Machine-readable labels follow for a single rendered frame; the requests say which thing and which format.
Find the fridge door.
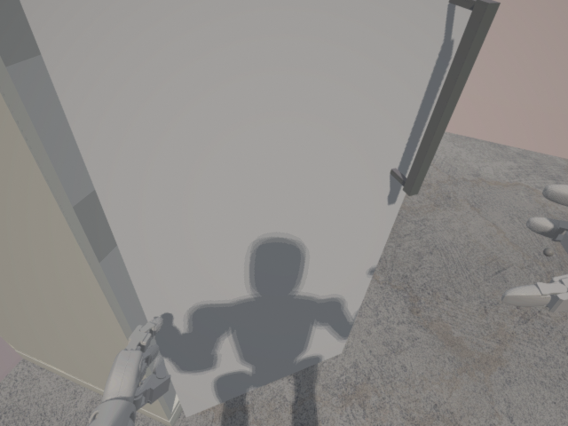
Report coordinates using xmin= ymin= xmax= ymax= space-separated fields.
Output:
xmin=20 ymin=0 xmax=472 ymax=417

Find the left robot hand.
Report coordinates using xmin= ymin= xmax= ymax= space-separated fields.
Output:
xmin=101 ymin=317 xmax=170 ymax=412

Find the handle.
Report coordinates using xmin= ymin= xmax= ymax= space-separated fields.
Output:
xmin=390 ymin=0 xmax=501 ymax=196

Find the left robot forearm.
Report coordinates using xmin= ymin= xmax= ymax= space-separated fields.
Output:
xmin=87 ymin=399 xmax=136 ymax=426

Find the right robot hand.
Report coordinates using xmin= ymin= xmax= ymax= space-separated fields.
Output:
xmin=501 ymin=185 xmax=568 ymax=313

